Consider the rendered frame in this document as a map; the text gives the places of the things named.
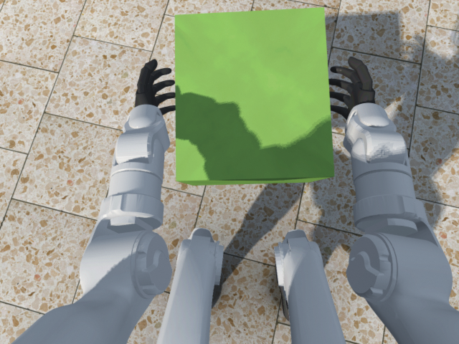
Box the robot right forearm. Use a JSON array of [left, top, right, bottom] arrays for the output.
[[343, 103, 453, 286]]

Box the robot left upper arm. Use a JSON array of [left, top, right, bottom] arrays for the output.
[[11, 230, 172, 344]]

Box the robot shin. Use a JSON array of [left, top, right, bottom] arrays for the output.
[[176, 228, 214, 263], [282, 229, 323, 300]]

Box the robot left hand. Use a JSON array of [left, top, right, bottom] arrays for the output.
[[135, 59, 176, 115]]

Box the robot left forearm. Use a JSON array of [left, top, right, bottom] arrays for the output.
[[80, 105, 170, 286]]

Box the robot right hand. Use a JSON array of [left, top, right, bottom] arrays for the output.
[[328, 57, 376, 121]]

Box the robot right upper arm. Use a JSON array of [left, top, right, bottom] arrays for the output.
[[346, 232, 459, 344]]

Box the carton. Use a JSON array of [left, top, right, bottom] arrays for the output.
[[175, 7, 335, 186]]

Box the robot right shin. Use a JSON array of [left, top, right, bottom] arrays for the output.
[[282, 229, 323, 300]]

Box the robot left shin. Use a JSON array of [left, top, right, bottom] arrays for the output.
[[176, 228, 214, 263]]

